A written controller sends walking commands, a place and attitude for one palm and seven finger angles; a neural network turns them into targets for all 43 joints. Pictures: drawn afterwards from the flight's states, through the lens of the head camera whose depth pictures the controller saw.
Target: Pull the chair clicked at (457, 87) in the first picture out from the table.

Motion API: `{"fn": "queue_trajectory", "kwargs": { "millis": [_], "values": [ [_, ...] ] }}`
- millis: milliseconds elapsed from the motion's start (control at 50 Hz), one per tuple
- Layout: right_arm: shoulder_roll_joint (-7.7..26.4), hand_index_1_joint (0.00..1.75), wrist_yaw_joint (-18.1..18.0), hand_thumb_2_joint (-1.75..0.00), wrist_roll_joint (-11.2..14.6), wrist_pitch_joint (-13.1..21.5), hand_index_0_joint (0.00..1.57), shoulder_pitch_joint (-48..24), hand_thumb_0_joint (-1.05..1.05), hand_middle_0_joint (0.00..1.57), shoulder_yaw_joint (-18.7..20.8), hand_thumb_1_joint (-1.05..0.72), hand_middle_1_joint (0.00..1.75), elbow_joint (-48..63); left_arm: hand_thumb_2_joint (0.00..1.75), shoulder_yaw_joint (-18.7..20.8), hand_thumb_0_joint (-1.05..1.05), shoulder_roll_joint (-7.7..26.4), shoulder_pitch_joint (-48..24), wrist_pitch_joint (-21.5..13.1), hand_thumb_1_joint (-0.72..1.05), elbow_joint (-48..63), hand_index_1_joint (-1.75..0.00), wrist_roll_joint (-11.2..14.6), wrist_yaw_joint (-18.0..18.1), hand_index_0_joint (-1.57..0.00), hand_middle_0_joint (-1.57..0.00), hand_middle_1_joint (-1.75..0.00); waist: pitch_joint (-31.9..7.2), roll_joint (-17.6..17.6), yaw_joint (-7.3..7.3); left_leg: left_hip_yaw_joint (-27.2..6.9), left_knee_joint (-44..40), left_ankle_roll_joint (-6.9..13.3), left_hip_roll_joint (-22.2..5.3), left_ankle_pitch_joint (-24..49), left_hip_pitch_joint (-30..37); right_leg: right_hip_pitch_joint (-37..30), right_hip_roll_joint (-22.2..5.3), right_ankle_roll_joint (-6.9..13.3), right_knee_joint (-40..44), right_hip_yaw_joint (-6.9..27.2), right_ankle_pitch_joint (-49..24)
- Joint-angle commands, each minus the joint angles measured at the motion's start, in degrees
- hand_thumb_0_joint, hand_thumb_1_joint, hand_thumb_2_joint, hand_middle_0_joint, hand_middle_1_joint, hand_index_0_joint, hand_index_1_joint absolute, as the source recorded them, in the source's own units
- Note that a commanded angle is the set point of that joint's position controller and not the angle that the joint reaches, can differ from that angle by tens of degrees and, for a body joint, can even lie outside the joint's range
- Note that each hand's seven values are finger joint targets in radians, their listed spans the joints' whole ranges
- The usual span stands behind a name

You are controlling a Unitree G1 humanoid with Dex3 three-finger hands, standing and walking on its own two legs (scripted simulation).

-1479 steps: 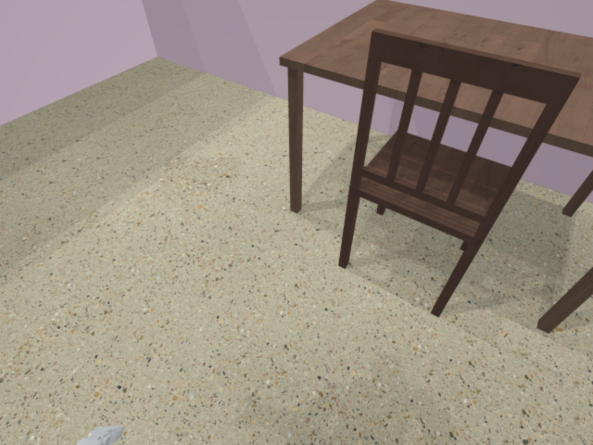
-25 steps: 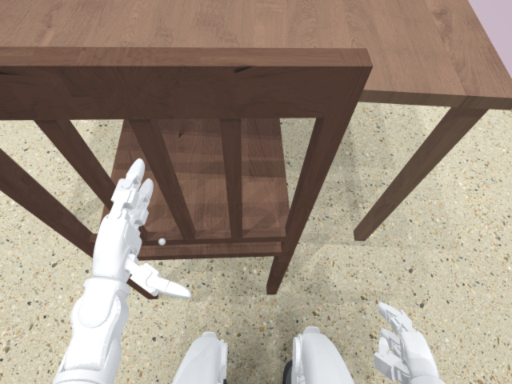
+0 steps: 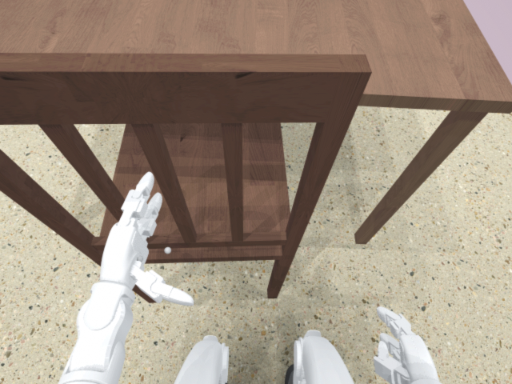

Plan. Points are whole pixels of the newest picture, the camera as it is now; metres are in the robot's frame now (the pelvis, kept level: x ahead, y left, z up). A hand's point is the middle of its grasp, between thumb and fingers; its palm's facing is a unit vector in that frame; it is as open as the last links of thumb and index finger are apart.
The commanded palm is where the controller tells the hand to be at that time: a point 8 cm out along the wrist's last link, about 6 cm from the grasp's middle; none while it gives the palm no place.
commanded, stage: aim the fingers beside a spindle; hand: left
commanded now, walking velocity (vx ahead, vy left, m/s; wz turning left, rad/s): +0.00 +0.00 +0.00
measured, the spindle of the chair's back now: (173, 195) +0.38 +0.14 +0.05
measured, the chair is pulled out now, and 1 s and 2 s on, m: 0.07 0.07 0.07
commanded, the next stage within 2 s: push the fingers through the gap in 1.76 s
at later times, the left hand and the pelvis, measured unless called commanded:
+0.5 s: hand (162, 238) +0.32 +0.15 +0.04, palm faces -0.04 -1.00 -0.05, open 16.9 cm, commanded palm +0.29 +0.20 +0.03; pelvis +0.00 +0.00 +0.00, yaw +0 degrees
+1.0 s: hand (180, 256) +0.31 +0.13 +0.00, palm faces -0.11 -0.99 +0.01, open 16.9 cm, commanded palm +0.29 +0.20 +0.03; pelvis +0.00 +0.00 +0.00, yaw +0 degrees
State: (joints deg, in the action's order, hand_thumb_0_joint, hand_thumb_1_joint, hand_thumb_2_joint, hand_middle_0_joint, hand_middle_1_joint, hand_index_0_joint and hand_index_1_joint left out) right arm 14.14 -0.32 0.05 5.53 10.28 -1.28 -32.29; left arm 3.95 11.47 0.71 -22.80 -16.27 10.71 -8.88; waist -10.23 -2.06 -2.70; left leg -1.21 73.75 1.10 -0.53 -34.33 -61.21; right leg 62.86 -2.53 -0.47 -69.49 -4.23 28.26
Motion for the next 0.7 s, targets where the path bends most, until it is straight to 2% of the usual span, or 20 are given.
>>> {"fn": "queue_trajectory", "kwargs": {
  "millis": [0, 20, 60, 100, 120, 140, 180, 220, 240, 260, 300, 360, 400, 500, 520, 540, 560, 600, 640, 680],
  "values": [
    [8.11, 0.30, -1.33, -0.90, 0.05, 2.70, 0.20, -0.15, 0.00, 0.20, 3.67, -0.90, 0.30, 8.30, 0.30, 6.10, 0.00, 9.89, -10.34, -5.14, -0.50, 16.77, -0.08, 0.29, 0.71, -0.06, -0.06, -0.08, -20.93, -1.01, 0.54, -0.82, -11.29, -0.50, 0.77, 18.80, 10.05, -16.30, 2.02, 1.99, 7.47, 1.25, -11.29],
    [7.71, 0.30, -1.27, -0.90, -0.03, 2.72, 0.20, -0.09, 0.00, 0.20, 3.60, -0.90, 0.30, 8.51, 0.30, 6.56, 0.00, 10.38, -11.03, -6.11, -0.50, 19.50, -0.08, 0.06, 1.26, -0.06, -0.06, -0.08, -23.13, -2.82, 0.94, -0.76, -11.49, -0.63, 0.80, 20.68, 11.99, -16.84, 2.02, 2.07, 7.29, 1.41, -12.53],
    [7.30, 0.30, -1.23, -0.90, -0.20, 2.94, 0.20, -0.20, 0.00, 0.20, 3.35, -0.90, 0.30, 8.24, 0.30, 7.93, 0.00, 11.39, -11.62, -7.53, -0.50, 21.70, -0.08, 0.31, 2.57, -0.06, -0.06, -0.08, -24.09, -4.30, 1.18, -0.76, -11.44, -0.84, 0.81, 22.37, 13.22, -17.48, 1.97, 2.10, 7.19, 1.48, -13.72],
    [7.43, 0.30, -1.08, -0.90, -0.27, 2.95, 0.20, 0.04, 0.00, 0.20, 3.31, -0.90, 0.30, 7.64, 0.30, 8.18, 0.00, 11.14, -10.27, -7.30, -0.50, 19.18, -0.08, 0.29, 3.07, -0.06, -0.06, -0.08, -22.84, -3.14, 0.66, -1.18, -11.56, -0.93, 0.71, 22.67, 12.90, -17.08, 2.22, 2.08, 7.36, 1.15, -13.69],
    [7.47, 0.30, -0.92, -0.90, -0.18, 2.78, 0.20, 0.01, 0.00, 0.20, 3.30, -0.90, 0.30, 7.34, 0.30, 6.99, 0.00, 9.10, -8.20, -6.61, -0.50, 15.76, -0.08, 0.22, 2.78, -0.06, -0.06, -0.08, -20.83, -1.95, 0.15, -1.18, -11.65, -0.92, 0.57, 21.79, 12.29, -16.07, 2.36, 1.92, 7.57, 0.85, -13.11],
    [7.60, 0.30, -0.72, -0.90, -0.13, 2.71, 0.20, -0.09, 0.00, 0.20, 3.22, -0.90, 0.30, 7.10, 0.30, 4.01, 0.00, 6.18, -8.77, -5.71, -0.50, 13.17, -0.08, 0.29, 2.02, -0.06, -0.06, -0.08, -18.57, -1.13, -1.12, -1.10, -11.49, -0.76, 0.59, 19.65, 10.98, -14.99, 2.34, 1.69, 8.16, 0.74, -11.89],
    [8.09, 0.30, -0.54, -0.90, 0.27, 2.49, 0.20, 0.30, 0.00, 0.20, 3.30, -0.90, 0.30, 6.91, 0.30, 0.18, 0.00, 2.36, -6.78, -3.53, -0.50, 8.17, -0.08, 0.24, 0.02, -0.06, -0.06, -0.08, -15.82, 0.40, -1.85, -1.33, -11.85, -0.75, 0.46, 16.88, 9.54, -13.45, 2.43, 1.69, 8.61, 0.26, -9.63],
    [8.39, 0.30, -0.68, -0.90, 0.45, 2.36, 0.20, 0.08, 0.00, 0.20, 3.33, -0.90, 0.30, 7.48, 0.30, -0.17, 0.00, 2.37, -8.07, -2.74, -0.50, 8.27, -0.08, 0.64, -0.77, -0.06, -0.06, -0.08, -16.11, 1.88, -1.79, -1.24, -11.68, -0.44, 0.54, 15.69, 8.54, -13.97, 2.33, 1.70, 8.74, 0.43, -8.96],
    [8.61, 0.30, -0.86, -0.90, 0.51, 2.31, 0.20, -0.02, 0.00, 0.20, 3.50, -0.90, 0.30, 7.65, 0.30, 0.65, 0.00, 3.62, -9.76, -2.81, -0.50, 9.00, -0.08, 0.66, -0.73, -0.06, -0.06, -0.08, -16.60, 1.87, -1.69, -1.28, -11.63, -0.43, 0.55, 15.02, 8.53, -13.75, 2.24, 1.66, 8.71, 0.57, -8.40],
    [8.45, 0.30, -1.08, -0.90, 0.34, 2.45, 0.20, -0.05, 0.00, 0.20, 3.56, -0.90, 0.30, 7.78, 0.30, 1.07, 0.00, 4.62, -12.41, -3.38, -0.50, 11.84, -0.08, 0.57, -0.53, -0.06, -0.06, -0.08, -18.95, 0.64, -1.45, -1.11, -11.27, -0.29, 0.66, 15.90, 9.36, -14.43, 2.07, 1.64, 8.43, 0.92, -9.19],
    [8.19, 0.30, -1.30, -0.90, 0.08, 2.69, 0.20, -0.02, 0.00, 0.20, 3.65, -0.90, 0.30, 8.10, 0.30, 3.99, 0.00, 8.25, -12.28, -4.91, -0.50, 16.37, -0.08, 0.21, 0.64, -0.06, -0.06, -0.08, -21.95, -1.94, 0.06, -1.08, -11.49, -0.59, 0.66, 19.54, 11.58, -15.86, 2.01, 1.97, 7.57, 1.07, -11.66],
    [7.29, 0.30, -0.92, -0.90, -0.19, 2.86, 0.20, 0.13, 0.00, 0.20, 3.56, -0.90, 0.30, 8.33, 0.30, 5.81, 0.00, 9.50, -9.35, -6.81, -0.50, 21.55, -0.08, 0.04, 2.79, -0.06, -0.06, -0.08, -25.08, -3.99, 1.45, -0.98, -11.77, -1.06, 0.59, 25.32, 15.41, -17.57, 1.91, 2.17, 7.06, 1.09, -15.68],
    [7.35, 0.30, -0.71, -0.90, -0.27, 2.63, 0.20, 0.41, 0.00, 0.20, 3.62, -0.90, 0.30, 8.01, 0.30, 7.46, 0.00, 10.30, -5.90, -6.61, -0.50, 19.24, -0.08, -0.11, 3.69, -0.06, -0.06, -0.08, -24.27, -1.83, 1.52, -1.12, -11.88, -1.16, 0.51, 25.89, 14.20, -18.61, 2.12, 2.15, 7.11, 0.97, -16.65],
    [8.00, 0.30, -0.13, -0.90, 0.29, 1.66, 0.20, 0.43, 0.00, 0.20, 3.39, -0.90, 0.30, 7.71, 0.30, 0.78, 0.00, 2.28, -1.69, -2.66, -0.50, 6.15, -0.08, -0.24, 0.91, -0.06, -0.06, -0.08, -13.27, 4.31, -1.59, -0.78, -11.82, -0.47, 0.63, 16.11, 6.59, -15.13, 2.39, 1.58, 9.14, 0.53, -10.50],
    [8.25, 0.30, -0.11, -0.90, 0.48, 1.53, 0.20, 0.43, 0.00, 0.20, 3.40, -0.90, 0.30, 7.74, 0.30, -0.36, 0.00, 1.39, -2.56, -2.13, -0.50, 5.07, -0.08, -0.26, -0.07, -0.06, -0.06, -0.08, -12.40, 4.80, -2.05, -0.52, -11.51, -0.36, 0.64, 14.27, 5.60, -14.42, 2.35, 1.45, 9.36, 0.68, -9.10],
    [8.60, 0.30, -0.32, -0.90, 0.64, 1.47, 0.20, 0.50, 0.00, 0.20, 3.49, -0.90, 0.30, 7.97, 0.30, -0.50, 0.00, 1.91, -4.79, -2.04, -0.50, 5.58, -0.08, -0.22, -0.74, -0.06, -0.06, -0.08, -12.54, 5.02, -2.25, -0.69, -11.39, -0.30, 0.67, 13.20, 5.29, -13.90, 2.29, 1.45, 9.26, 0.76, -8.11],
    [8.46, 0.30, -0.51, -0.90, 0.61, 1.69, 0.20, 0.22, 0.00, 0.20, 3.55, -0.90, 0.30, 8.17, 0.30, -1.14, 0.00, 1.84, -7.67, -2.43, -0.50, 8.19, -0.08, 0.07, -1.32, -0.06, -0.06, -0.08, -14.63, 3.26, -2.14, -0.60, -10.98, -0.10, 0.81, 13.73, 6.21, -14.18, 2.14, 1.51, 9.10, 1.07, -8.64],
    [8.40, 0.30, -0.92, -0.90, 0.51, 1.93, 0.20, -0.05, 0.00, 0.20, 3.71, -0.90, 0.30, 8.72, 0.30, 2.13, 0.00, 5.44, -7.81, -3.41, -0.50, 11.24, -0.08, 0.48, -1.04, -0.06, -0.06, -0.08, -17.09, 1.46, -0.64, -0.36, -10.93, -0.20, 0.93, 15.35, 7.35, -15.50, 2.06, 1.78, 8.58, 1.39, -9.67],
    [7.72, 0.30, -1.12, -0.90, 0.26, 2.46, 0.20, -0.11, 0.00, 0.20, 3.81, -0.90, 0.30, 9.19, 0.30, 5.62, 0.00, 9.11, -8.93, -5.77, -0.50, 19.06, -0.08, 0.62, 0.14, -0.06, -0.06, -0.08, -23.14, -2.14, 1.15, -0.27, -11.10, -0.45, 0.91, 20.57, 11.46, -17.97, 1.87, 2.11, 7.54, 1.69, -13.68],
    [7.10, 0.30, -1.11, -0.90, -0.04, 2.85, 0.20, 0.02, 0.00, 0.20, 3.58, -0.90, 0.30, 8.90, 0.30, 7.26, 0.00, 11.06, -9.98, -7.82, -0.50, 24.37, -0.08, 0.69, 2.00, -0.06, -0.06, -0.08, -25.50, -4.26, 1.58, -0.33, -11.16, -0.82, 0.90, 24.26, 13.86, -19.25, 1.81, 2.19, 7.10, 1.77, -16.40]
  ]
}}
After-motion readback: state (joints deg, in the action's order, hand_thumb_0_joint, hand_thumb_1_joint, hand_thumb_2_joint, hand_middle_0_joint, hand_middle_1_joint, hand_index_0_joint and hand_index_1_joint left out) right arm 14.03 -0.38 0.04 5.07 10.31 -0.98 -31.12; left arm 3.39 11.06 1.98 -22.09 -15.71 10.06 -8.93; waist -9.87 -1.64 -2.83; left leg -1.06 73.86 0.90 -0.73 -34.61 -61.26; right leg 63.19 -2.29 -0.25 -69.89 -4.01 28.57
